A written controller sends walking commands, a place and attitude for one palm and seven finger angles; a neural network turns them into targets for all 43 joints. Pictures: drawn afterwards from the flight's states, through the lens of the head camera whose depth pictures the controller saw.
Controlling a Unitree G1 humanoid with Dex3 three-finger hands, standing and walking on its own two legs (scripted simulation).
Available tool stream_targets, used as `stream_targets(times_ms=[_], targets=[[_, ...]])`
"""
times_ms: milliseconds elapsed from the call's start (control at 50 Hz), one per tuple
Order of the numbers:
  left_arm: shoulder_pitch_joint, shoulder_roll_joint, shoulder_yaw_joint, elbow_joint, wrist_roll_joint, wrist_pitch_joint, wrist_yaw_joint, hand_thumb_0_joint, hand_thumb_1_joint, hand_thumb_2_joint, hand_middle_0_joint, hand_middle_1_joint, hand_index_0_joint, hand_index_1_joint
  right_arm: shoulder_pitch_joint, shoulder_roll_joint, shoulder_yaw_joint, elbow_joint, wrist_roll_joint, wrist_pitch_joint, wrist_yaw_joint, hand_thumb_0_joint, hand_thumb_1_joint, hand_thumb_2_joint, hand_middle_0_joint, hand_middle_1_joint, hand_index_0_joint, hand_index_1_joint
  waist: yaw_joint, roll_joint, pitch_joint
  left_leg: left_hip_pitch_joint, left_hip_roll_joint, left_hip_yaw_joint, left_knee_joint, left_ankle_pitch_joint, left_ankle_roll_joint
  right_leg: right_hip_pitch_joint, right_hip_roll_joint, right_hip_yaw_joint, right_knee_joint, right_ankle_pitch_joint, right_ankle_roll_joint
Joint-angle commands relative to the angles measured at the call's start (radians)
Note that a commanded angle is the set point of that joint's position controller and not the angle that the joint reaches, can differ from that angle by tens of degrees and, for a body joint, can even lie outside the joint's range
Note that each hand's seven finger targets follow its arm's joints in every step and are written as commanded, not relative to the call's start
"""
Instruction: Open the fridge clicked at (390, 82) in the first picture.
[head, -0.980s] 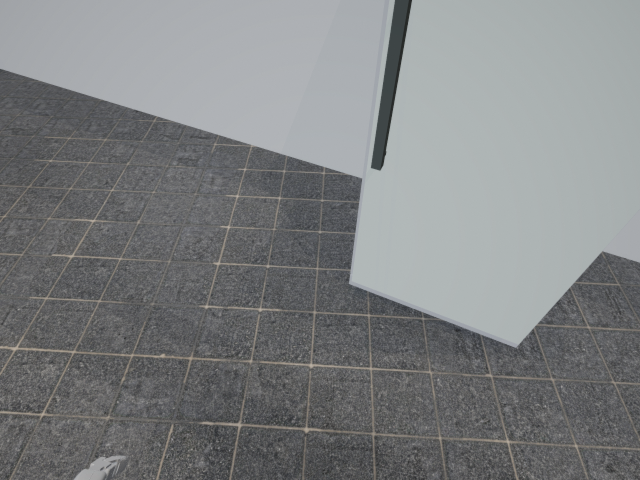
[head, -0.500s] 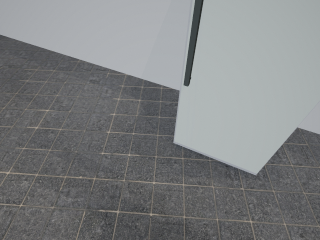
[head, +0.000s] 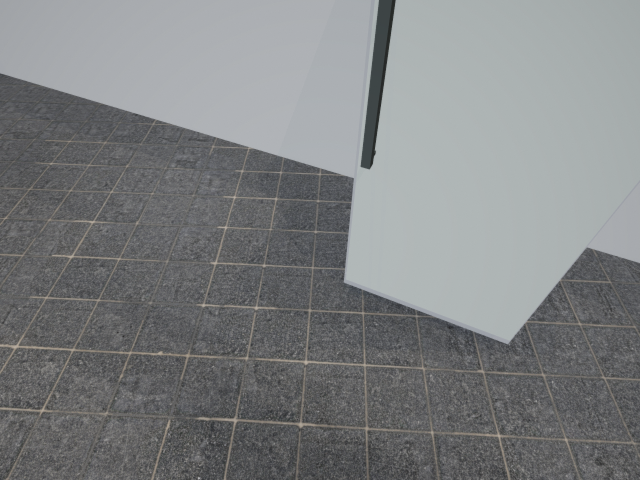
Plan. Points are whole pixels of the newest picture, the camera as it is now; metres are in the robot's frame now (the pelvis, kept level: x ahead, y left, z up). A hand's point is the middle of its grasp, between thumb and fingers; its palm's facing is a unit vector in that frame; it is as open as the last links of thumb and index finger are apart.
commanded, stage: look at it before walking up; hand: left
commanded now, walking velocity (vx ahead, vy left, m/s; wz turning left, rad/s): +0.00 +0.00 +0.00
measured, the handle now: (379, 87) +0.85 -0.07 +0.08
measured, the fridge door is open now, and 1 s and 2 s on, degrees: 0 0 0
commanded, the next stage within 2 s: turn to face it in 0.46 s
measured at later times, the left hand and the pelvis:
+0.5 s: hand out of the picture +0.09 +0.25 -0.15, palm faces -0.02 -0.94 -0.34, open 7.4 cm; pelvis +0.01 +0.00 +0.00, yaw +0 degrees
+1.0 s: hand out of the picture +0.08 +0.19 -0.18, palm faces -0.14 -0.96 -0.24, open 7.4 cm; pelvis -0.01 +0.00 -0.02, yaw -10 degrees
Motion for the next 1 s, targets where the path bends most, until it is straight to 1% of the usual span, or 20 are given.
stream_targets(times_ms=[0, 20, 140, 360, 560, 580, 600, 640, 680, 720, 780, 820, 840, 860, 880, 900, 920, 940, 960, 980], targets=[[-0.037, 0.209, 0.04, -0.064, 0.003, -0.02, 0.015, 0.0, 0.9, 0.9, -0.2, -0.3, -0.2, -0.3, -0.044, -0.201, -0.037, -0.065, 0.006, -0.028, -0.017, 0.0, -0.9, -0.9, 0.2, 0.3, 0.2, 0.3, 0.0, -0.009, -0.073, 0.003, 0.101, -0.091, -0.059, 0.098, 0.036, 0.011, -0.123, 0.113, -0.075, 0.093, -0.026], [-0.039, 0.21, 0.041, -0.064, 0.003, -0.02, 0.015, 0.0, 0.9, 0.9, -0.2, -0.3, -0.2, -0.3, -0.043, -0.202, -0.037, -0.066, 0.006, -0.029, -0.018, 0.0, -0.9, -0.9, 0.2, 0.3, 0.2, 0.3, -0.001, -0.005, -0.083, 0.009, 0.103, -0.089, -0.061, 0.106, 0.036, 0.017, -0.125, 0.112, -0.071, 0.106, -0.026], [-0.038, 0.209, 0.04, -0.063, 0.002, -0.02, 0.014, 0.0, 0.9, 0.9, -0.2, -0.3, -0.2, -0.3, -0.052, -0.203, -0.037, -0.067, 0.006, -0.029, -0.019, 0.0, -0.9, -0.9, 0.2, 0.3, 0.2, 0.3, 0.002, 0.002, -0.066, 0.01, 0.103, -0.089, -0.064, 0.111, 0.036, 0.008, -0.124, 0.11, -0.074, 0.112, -0.025], [-0.034, 0.212, 0.04, -0.062, 0.002, -0.023, 0.016, 0.0, 0.9, 0.9, -0.2, -0.3, -0.2, -0.3, -0.054, -0.205, -0.037, -0.066, 0.008, -0.029, -0.021, 0.0, -0.9, -0.9, 0.2, 0.3, 0.2, 0.3, 0.0, -0.005, -0.1, 0.041, 0.108, -0.082, -0.054, 0.174, 0.034, 0.039, -0.129, 0.105, -0.067, 0.201, -0.026], [-0.036, 0.218, 0.041, -0.063, 0.002, -0.022, 0.015, 0.0, 0.9, 0.9, -0.2, -0.3, -0.2, -0.3, -0.059, -0.208, -0.038, -0.068, 0.008, -0.026, -0.022, 0.0, -0.9, -0.9, 0.2, 0.3, 0.2, 0.3, -0.001, -0.002, -0.082, 0.049, 0.109, -0.076, -0.056, 0.162, 0.03, 0.03, -0.126, 0.115, -0.08, 0.203, -0.028], [-0.04, 0.21, 0.044, -0.068, 0.002, -0.017, 0.014, 0.0, 0.9, 0.9, -0.2, -0.3, -0.2, -0.3, -0.052, -0.201, -0.039, -0.07, 0.007, -0.025, -0.024, 0.0, -0.9, -0.9, 0.2, 0.3, 0.2, 0.3, -0.003, -0.007, -0.072, 0.049, 0.112, -0.065, -0.043, 0.167, 0.028, 0.016, -0.123, 0.122, -0.068, 0.227, -0.03], [-0.02, 0.176, 0.041, -0.069, 0.003, -0.008, 0.016, 0.0, 0.9, 0.9, -0.2, -0.3, -0.2, -0.3, -0.024, -0.161, -0.036, -0.07, 0.006, -0.02, -0.026, 0.0, -0.9, -0.9, 0.2, 0.3, 0.2, 0.3, -0.004, -0.001, -0.095, 0.052, 0.115, -0.049, -0.016, 0.187, 0.022, 0.022, -0.123, 0.127, -0.045, 0.268, -0.029], [0.028, 0.108, 0.032, -0.075, 0.003, 0.015, 0.02, 0.0, 0.9, 0.9, -0.2, -0.3, -0.2, -0.3, 0.017, -0.084, -0.027, -0.077, 0.005, -0.005, -0.031, 0.0, -0.9, -0.9, 0.2, 0.3, 0.2, 0.3, -0.005, -0.008, -0.088, 0.04, 0.116, -0.012, 0.027, 0.193, 0.008, -0.007, -0.121, 0.137, 0.0, 0.315, -0.02], [0.047, 0.112, 0.04, -0.099, 0.006, 0.029, 0.019, 0.0, 0.9, 0.9, -0.2, -0.3, -0.2, -0.3, 0.031, -0.087, -0.037, -0.102, 0.005, 0.007, -0.037, 0.0, -0.9, -0.9, 0.2, 0.3, 0.2, 0.3, -0.007, -0.031, -0.068, 0.019, 0.118, 0.014, 0.068, 0.156, 0.005, -0.05, -0.118, 0.162, 0.029, 0.327, -0.026], [0.057, 0.116, 0.053, -0.129, 0.009, 0.037, 0.018, 0.0, 0.9, 0.9, -0.2, -0.3, -0.2, -0.3, 0.047, -0.086, -0.049, -0.13, 0.005, 0.013, -0.04, 0.0, -0.9, -0.9, 0.2, 0.3, 0.2, 0.3, -0.011, -0.04, -0.083, 0.002, 0.119, 0.024, 0.11, 0.131, 0.006, -0.07, -0.118, 0.194, 0.058, 0.332, -0.038], [0.057, 0.108, 0.062, -0.168, 0.01, 0.045, 0.012, 0.0, 0.9, 0.9, -0.2, -0.3, -0.2, -0.3, 0.045, -0.081, -0.062, -0.162, 0.004, 0.017, -0.042, 0.0, -0.9, -0.9, 0.2, 0.3, 0.2, 0.3, -0.015, -0.01, -0.066, -0.014, 0.134, 0.014, 0.122, 0.05, 0.017, -0.155, -0.096, 0.208, 0.095, 0.249, -0.04], [0.058, 0.086, 0.064, -0.191, 0.012, 0.048, 0.008, 0.0, 0.9, 0.9, -0.2, -0.3, -0.2, -0.3, 0.042, -0.086, -0.07, -0.181, 0.002, 0.016, -0.041, 0.0, -0.9, -0.9, 0.2, 0.3, 0.2, 0.3, -0.012, 0.031, -0.06, -0.019, 0.171, -0.013, 0.096, 0.022, 0.037, -0.204, -0.054, 0.175, 0.158, 0.19, -0.025], [0.061, 0.073, 0.065, -0.2, 0.012, 0.049, 0.005, 0.0, 0.9, 0.9, -0.2, -0.3, -0.2, -0.3, 0.041, -0.092, -0.075, -0.187, 0.002, 0.015, -0.041, 0.0, -0.9, -0.9, 0.2, 0.3, 0.2, 0.3, -0.011, 0.073, -0.06, -0.026, 0.201, -0.039, 0.068, 0.008, 0.053, -0.222, -0.028, 0.148, 0.21, 0.156, -0.015], [0.069, 0.055, 0.065, -0.207, 0.011, 0.051, 0.001, 0.0, 0.9, 0.9, -0.2, -0.3, -0.2, -0.3, 0.038, -0.103, -0.081, -0.195, 0.0, 0.013, -0.042, 0.0, -0.9, -0.9, 0.2, 0.3, 0.2, 0.3, -0.007, 0.134, -0.062, -0.045, 0.251, -0.078, 0.024, 0.01, 0.083, -0.23, 0.002, 0.1, 0.306, 0.094, -0.002], [0.085, 0.031, 0.067, -0.209, 0.011, 0.054, -0.001, 0.0, 0.9, 0.9, -0.2, -0.3, -0.2, -0.3, 0.021, -0.108, -0.087, -0.201, 0.0, 0.009, -0.041, 0.0, -0.9, -0.9, 0.2, 0.3, 0.2, 0.3, 0.005, 0.205, -0.058, -0.072, 0.323, -0.119, -0.02, 0.067, 0.132, -0.234, 0.023, 0.041, 0.434, -0.106, 0.014], [0.091, 0.02, 0.071, -0.216, 0.012, 0.056, -0.002, 0.0, 0.9, 0.9, -0.2, -0.3, -0.2, -0.3, 0.015, -0.103, -0.088, -0.209, -0.001, 0.005, -0.04, 0.0, -0.9, -0.9, 0.2, 0.3, 0.2, 0.3, 0.01, 0.212, -0.065, -0.074, 0.365, -0.132, -0.026, 0.162, 0.175, -0.238, 0.009, 0.012, 0.52, -0.255, 0.024], [0.095, 0.008, 0.076, -0.223, 0.012, 0.057, -0.002, 0.0, 0.9, 0.9, -0.2, -0.3, -0.2, -0.3, 0.01, -0.094, -0.088, -0.215, -0.005, 0.002, -0.042, 0.0, -0.9, -0.9, 0.2, 0.3, 0.2, 0.3, 0.012, 0.197, -0.05, -0.096, 0.378, -0.113, -0.006, 0.23, 0.189, -0.225, -0.019, 0.015, 0.527, -0.31, 0.021], [0.124, -0.007, 0.078, -0.218, 0.012, 0.053, -0.004, 0.0, 0.9, 0.9, -0.2, -0.3, -0.2, -0.3, -0.006, -0.09, -0.089, -0.218, -0.01, 0.003, -0.042, 0.0, -0.9, -0.9, 0.2, 0.3, 0.2, 0.3, 0.034, 0.172, -0.048, -0.11, 0.356, -0.059, 0.05, 0.279, 0.167, -0.181, -0.036, 0.006, 0.452, -0.292, 0.016], [0.185, -0.019, 0.08, -0.201, 0.012, 0.047, -0.006, 0.0, 0.9, 0.9, -0.2, -0.3, -0.2, -0.3, -0.025, -0.088, -0.091, -0.218, -0.01, 0.006, -0.043, 0.0, -0.9, -0.9, 0.2, 0.3, 0.2, 0.3, 0.062, 0.147, -0.067, -0.116, 0.319, 0.003, 0.145, 0.276, 0.126, -0.112, -0.037, -0.018, 0.324, -0.192, 0.016], [0.242, 0.0, 0.086, -0.182, 0.017, 0.036, -0.004, 0.0, 0.9, 0.9, -0.2, -0.3, -0.2, -0.3, -0.017, -0.071, -0.092, -0.218, -0.005, 0.013, -0.04, 0.0, -0.9, -0.9, 0.2, 0.3, 0.2, 0.3, 0.079, 0.062, -0.078, -0.171, 0.242, 0.075, 0.307, 0.176, 0.064, -0.022, -0.043, -0.004, 0.146, 0.008, 0.014]])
